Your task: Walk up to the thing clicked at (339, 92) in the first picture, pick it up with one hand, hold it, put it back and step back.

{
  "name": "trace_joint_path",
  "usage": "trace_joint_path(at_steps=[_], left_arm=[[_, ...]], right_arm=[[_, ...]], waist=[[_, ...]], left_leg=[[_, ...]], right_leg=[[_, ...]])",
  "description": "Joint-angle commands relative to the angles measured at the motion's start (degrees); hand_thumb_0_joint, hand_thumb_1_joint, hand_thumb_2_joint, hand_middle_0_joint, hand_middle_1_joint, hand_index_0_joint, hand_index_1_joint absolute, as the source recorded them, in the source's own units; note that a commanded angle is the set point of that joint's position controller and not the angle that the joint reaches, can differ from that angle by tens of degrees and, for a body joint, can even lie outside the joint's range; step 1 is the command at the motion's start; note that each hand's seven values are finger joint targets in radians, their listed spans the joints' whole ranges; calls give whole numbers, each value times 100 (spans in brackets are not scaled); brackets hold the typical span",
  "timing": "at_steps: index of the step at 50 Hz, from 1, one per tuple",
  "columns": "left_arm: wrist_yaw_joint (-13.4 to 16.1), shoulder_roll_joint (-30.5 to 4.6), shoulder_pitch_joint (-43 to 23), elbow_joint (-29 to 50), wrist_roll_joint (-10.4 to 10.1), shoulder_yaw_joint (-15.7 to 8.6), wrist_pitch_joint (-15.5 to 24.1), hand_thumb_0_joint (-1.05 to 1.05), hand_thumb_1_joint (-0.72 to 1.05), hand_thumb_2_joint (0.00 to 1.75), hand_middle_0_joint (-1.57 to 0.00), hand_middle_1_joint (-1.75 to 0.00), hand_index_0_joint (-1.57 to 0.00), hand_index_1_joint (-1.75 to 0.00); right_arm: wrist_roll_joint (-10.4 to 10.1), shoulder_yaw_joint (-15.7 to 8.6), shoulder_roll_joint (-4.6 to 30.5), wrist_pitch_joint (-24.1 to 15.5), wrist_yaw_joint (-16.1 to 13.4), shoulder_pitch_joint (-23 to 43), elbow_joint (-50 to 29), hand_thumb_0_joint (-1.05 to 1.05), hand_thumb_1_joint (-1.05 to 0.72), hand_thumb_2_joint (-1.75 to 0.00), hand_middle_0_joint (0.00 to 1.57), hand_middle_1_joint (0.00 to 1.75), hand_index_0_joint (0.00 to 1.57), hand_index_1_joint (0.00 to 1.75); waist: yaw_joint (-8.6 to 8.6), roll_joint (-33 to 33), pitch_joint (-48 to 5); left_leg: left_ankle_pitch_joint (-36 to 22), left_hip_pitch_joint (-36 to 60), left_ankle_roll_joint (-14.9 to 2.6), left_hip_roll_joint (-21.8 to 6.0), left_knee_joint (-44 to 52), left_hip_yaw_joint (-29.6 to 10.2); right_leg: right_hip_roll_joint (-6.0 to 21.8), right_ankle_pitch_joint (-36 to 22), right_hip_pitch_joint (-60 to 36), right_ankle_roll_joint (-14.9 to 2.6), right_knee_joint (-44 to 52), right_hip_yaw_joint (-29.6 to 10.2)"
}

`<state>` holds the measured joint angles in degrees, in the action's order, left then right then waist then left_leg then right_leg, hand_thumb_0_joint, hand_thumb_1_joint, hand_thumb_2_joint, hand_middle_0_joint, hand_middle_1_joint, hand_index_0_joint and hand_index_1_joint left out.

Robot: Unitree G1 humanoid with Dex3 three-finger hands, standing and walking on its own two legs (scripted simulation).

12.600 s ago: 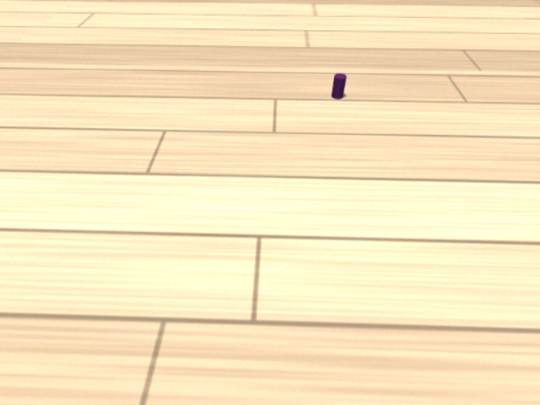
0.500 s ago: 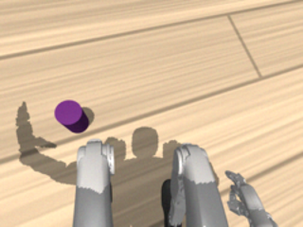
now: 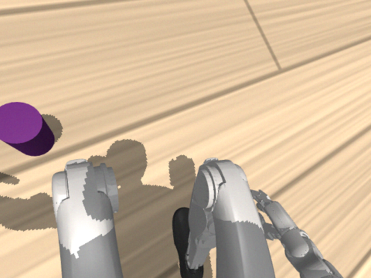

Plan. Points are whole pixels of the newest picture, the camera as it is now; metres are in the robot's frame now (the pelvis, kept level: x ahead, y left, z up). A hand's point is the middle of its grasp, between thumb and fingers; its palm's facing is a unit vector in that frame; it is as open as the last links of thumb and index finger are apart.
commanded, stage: approach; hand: left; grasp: from the side
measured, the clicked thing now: (27, 132) +0.40 +0.31 -0.23
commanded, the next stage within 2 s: close in in 0.02 s
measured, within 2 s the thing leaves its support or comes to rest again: leaves its support in 1.76 s
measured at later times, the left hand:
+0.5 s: hand (0, 152) +0.35 +0.34 -0.19, palm faces +0.35 -0.94 +0.01, open 17.6 cm
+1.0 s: hand (22, 147) +0.36 +0.31 -0.20, palm faces +0.36 -0.93 +0.00, open 16.9 cm
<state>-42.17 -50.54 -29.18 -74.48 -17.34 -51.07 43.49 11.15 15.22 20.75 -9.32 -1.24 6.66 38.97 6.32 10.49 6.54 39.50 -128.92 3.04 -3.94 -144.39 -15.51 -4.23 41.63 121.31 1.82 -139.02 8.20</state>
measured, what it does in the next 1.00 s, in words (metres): stands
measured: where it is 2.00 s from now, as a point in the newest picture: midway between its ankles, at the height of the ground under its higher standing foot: (142, 265)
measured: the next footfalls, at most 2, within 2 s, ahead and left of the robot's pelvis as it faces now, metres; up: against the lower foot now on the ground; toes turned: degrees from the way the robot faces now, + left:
none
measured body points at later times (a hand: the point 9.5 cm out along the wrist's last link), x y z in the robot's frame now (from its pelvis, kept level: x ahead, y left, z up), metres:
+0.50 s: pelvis -0.01 +0.01 -0.03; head +0.20 +0.19 +0.32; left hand +0.32 +0.39 -0.19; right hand +0.20 -0.23 -0.07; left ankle +0.08 +0.14 -0.27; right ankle +0.10 -0.12 -0.27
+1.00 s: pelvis -0.02 +0.02 -0.04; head +0.19 +0.20 +0.31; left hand +0.34 +0.36 -0.20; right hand +0.17 -0.22 -0.07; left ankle +0.08 +0.14 -0.27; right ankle +0.10 -0.12 -0.27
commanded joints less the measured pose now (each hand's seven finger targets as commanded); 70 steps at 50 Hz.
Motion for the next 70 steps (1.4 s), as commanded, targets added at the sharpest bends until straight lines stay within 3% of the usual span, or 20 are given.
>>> trace_joint_path(at_steps=[1, 3, 8, 10, 15, 18, 22, 24, 27, 31, 35, 37, 47, 49, 57, 60, 66, 67, 68, 70], left_arm=[[175, -1857, -381, 773, -171, -27, 690, 0, -61, 5, -7, -11, -6, -12], [257, -1555, -360, 617, -166, 238, 816, 0, -61, 6, -7, -12, -6, -13], [648, -1336, -392, 425, -171, 493, 1272, 0, -61, 2, -7, -12, -8, -11], [847, -1079, -508, 405, -157, 664, 1469, 0, -61, 1, -8, -12, -8, -11], [1582, -1313, -276, 449, 45, 418, 1854, 0, -61, 3, -7, -12, -8, -11], [1943, -979, -187, 522, 217, 673, 1946, 0, -61, 5, -7, -12, -7, -11], [2276, -520, -362, 630, 311, 1107, 2047, 0, -61, 4, -7, -9, -7, -9], [2347, -285, -439, 662, 351, 1445, 2097, 0, -61, 3, -7, -9, -7, -8], [2500, -145, -374, 605, 363, 1618, 2159, 0, -61, 3, -6, -8, -7, -7], [2781, -206, -369, 430, 280, 1476, 2297, 0, -59, 5, -6, -8, -6, -7], [3000, -166, -478, 363, 486, 1649, 2394, 0, -52, 8, -5, -7, -5, -6], [3113, -269, -457, 342, 571, 1599, 2444, 0, -49, 9, -4, -7, -5, -6], [3520, -118, -574, 248, 703, 1855, 2571, 0, -40, 16, -10, -6, -8, -8], [3589, -58, -602, 281, 669, 1845, 2624, 0, -24, 26, -24, -20, -23, -21], [3845, -308, -635, 230, 774, 1787, 2672, 0, 6, 45, -39, -35, -38, -36], [3909, -250, -629, 257, 807, 1804, 2671, 0, 18, 51, -46, -41, -44, -42], [3891, -230, -775, 292, 842, 1976, 2631, 0, 35, 66, -61, -56, -59, -57], [3882, -204, -760, 250, 819, 1974, 2618, 0, 31, 71, -66, -63, -64, -64], [3900, -322, -703, 274, 815, 1888, 2603, 0, 30, 75, -69, -67, -67, -69], [3932, -249, -780, 269, 782, 1896, 2611, 0, 32, 80, -75, -73, -74, -75]], right_arm=[[176, -436, 1744, 85, -31, -261, -299, 0, -92, -91, 20, 30, 20, 30], [239, -355, 1783, 124, 4, -122, -329, 0, -92, -91, 20, 30, 20, 30], [380, -92, 1867, 267, 92, 81, -378, 0, -93, -90, 20, 30, 20, 30], [425, 0, 1904, 303, 153, 222, -452, 0, -93, -91, 20, 30, 20, 30], [571, 136, 1985, 436, 298, 243, -456, 0, -93, -90, 20, 30, 20, 30], [651, 128, 1980, 521, 392, 289, -486, 0, -92, -90, 20, 30, 20, 30], [737, 108, 1949, 562, 504, 320, -521, 0, -93, -91, 20, 30, 20, 30], [749, 104, 1994, 576, 547, 350, -546, 0, -94, -91, 20, 30, 20, 30], [746, 121, 2019, 609, 605, 380, -561, 0, -93, -90, 20, 30, 20, 30], [748, 238, 2000, 664, 679, 393, -663, 0, -92, -90, 20, 30, 20, 30], [807, 290, 1994, 752, 710, 463, -713, 0, -91, -90, 20, 30, 20, 30], [834, 319, 2007, 787, 723, 456, -744, 0, -91, -90, 20, 30, 20, 30], [891, 405, 2013, 857, 815, 487, -780, 0, -89, -90, 20, 30, 20, 30], [920, 451, 2008, 864, 824, 472, -807, 0, -89, -90, 20, 30, 20, 30], [940, 524, 2031, 926, 825, 507, -807, 0, -87, -90, 20, 30, 20, 30], [971, 542, 2020, 965, 831, 483, -786, 0, -87, -90, 20, 30, 20, 30], [967, 551, 2057, 1008, 819, 538, -810, 0, -87, -89, 20, 30, 20, 30], [975, 568, 2049, 1013, 824, 504, -810, 0, -87, -90, 20, 30, 20, 30], [953, 564, 2052, 1015, 819, 494, -820, 0, -87, -90, 20, 30, 20, 30], [970, 595, 2049, 1025, 827, 485, -796, 0, -88, -90, 20, 30, 20, 30]], waist=[[-125, -2658, -3680], [29, -2629, -3494], [210, -2494, -3240], [312, -2520, -3043], [202, -2740, -2867], [249, -2985, -2623], [514, -2636, -2519], [673, -2581, -2426], [687, -2416, -2352], [612, -2254, -2285], [678, -2436, -2101], [672, -2536, -2019], [840, -2444, -1884], [887, -2297, -2022], [875, -2489, -1977], [876, -2548, -2008], [1029, -2484, -1906], [1055, -2454, -1951], [970, -2475, -1975], [1039, -2502, -2018]], left_leg=[[-917, 2993, -202, -195, 1472, 676], [-882, 2931, -194, -213, 1350, 598], [-970, 2801, -161, -222, 1082, 427], [-889, 2771, -145, -223, 1065, 370], [-716, 2629, -117, -184, 990, 350], [-655, 2651, -70, -197, 1083, 320], [-437, 2364, -135, -175, 883, 312], [-334, 2350, -133, -155, 908, 251], [-374, 2355, -128, -148, 905, 175], [-237, 2186, -151, -116, 895, 131], [-190, 2230, -111, -136, 975, 69], [-206, 2244, -101, -149, 1000, 52], [-41, 2123, -129, -147, 929, -16], [-206, 2225, -127, -152, 881, -54], [-350, 2307, -107, -195, 893, -101], [-459, 2407, -88, -214, 918, -137], [-418, 2356, -97, -235, 908, -186], [-418, 2348, -115, -222, 862, -174], [-389, 2334, -117, -225, 881, -164], [-462, 2419, -89, -229, 906, -221]], right_leg=[[-172, -1040, -1334, -354, 1143, 522], [-179, -1067, -1278, -343, 1054, 609], [-211, -1222, -1340, -325, 866, 794], [-214, -1193, -1331, -313, 812, 865], [-225, -1170, -1505, -289, 746, 953], [-221, -1190, -1333, -312, 669, 1009], [-238, -1195, -1403, -266, 763, 1004], [-243, -1148, -1349, -248, 778, 1066], [-266, -1159, -1314, -247, 747, 1136], [-303, -1022, -1410, -243, 753, 1185], [-312, -987, -1267, -266, 694, 1205], [-311, -1010, -1306, -261, 664, 1210], [-349, -987, -1296, -245, 698, 1250], [-367, -1112, -1454, -216, 731, 1286], [-392, -1231, -1459, -228, 692, 1319], [-398, -1329, -1545, -227, 679, 1321], [-398, -1337, -1485, -201, 712, 1354], [-415, -1359, -1576, -194, 740, 1348], [-416, -1326, -1553, -209, 740, 1341], [-411, -1386, -1603, -199, 712, 1375]])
